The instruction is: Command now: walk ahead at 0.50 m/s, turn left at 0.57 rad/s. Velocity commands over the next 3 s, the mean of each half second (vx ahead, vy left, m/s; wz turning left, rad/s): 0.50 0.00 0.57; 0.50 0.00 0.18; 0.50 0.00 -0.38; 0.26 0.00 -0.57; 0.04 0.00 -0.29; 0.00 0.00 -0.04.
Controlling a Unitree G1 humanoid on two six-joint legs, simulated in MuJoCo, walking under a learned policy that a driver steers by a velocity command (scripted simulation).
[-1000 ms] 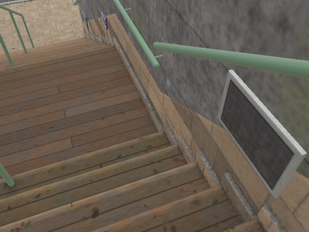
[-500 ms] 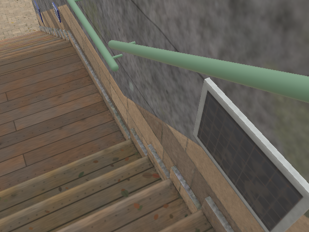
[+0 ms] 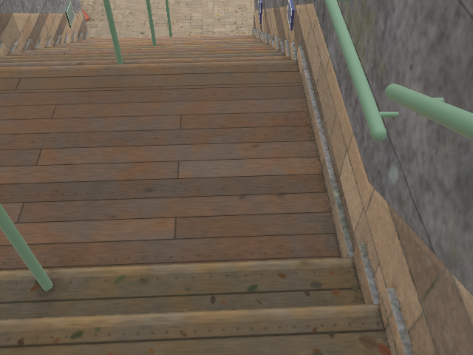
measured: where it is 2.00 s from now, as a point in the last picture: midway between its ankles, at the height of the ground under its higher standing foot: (208, 275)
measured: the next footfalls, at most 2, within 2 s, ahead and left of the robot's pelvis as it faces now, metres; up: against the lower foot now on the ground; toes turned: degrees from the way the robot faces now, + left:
right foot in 0.34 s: +0.34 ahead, -0.10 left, -0.17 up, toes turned +10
left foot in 0.94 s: +0.61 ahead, +0.24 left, -0.33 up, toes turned +29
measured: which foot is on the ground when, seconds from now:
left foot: down 0.00-0.36, up 0.38-0.92, down 0.94-1.00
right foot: up 0.00-0.32, down 0.34-0.96, up 0.98-1.00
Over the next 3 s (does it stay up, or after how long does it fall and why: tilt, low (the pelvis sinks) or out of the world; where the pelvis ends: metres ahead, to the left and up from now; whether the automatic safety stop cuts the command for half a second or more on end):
stays up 1.23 0.14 -0.65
